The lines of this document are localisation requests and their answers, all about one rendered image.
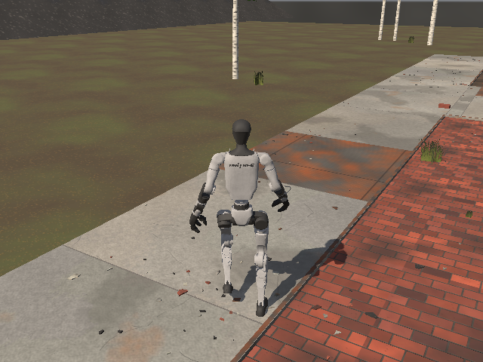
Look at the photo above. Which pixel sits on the robot left forearm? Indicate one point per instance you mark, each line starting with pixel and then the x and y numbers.
pixel 201 202

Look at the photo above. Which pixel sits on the robot head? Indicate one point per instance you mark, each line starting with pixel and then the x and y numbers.
pixel 241 131

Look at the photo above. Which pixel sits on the humanoid robot torso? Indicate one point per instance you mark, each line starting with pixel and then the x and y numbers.
pixel 241 175

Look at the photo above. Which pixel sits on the robot right forearm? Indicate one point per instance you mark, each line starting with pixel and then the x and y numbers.
pixel 281 193

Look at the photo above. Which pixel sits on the robot right upper arm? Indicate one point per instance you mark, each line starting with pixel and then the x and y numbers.
pixel 270 170

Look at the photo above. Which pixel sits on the robot left upper arm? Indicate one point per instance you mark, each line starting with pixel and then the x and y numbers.
pixel 213 171

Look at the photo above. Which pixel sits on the robot left hand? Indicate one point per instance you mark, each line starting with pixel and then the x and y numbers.
pixel 193 220

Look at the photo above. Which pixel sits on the robot right hand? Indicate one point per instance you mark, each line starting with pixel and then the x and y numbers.
pixel 284 207

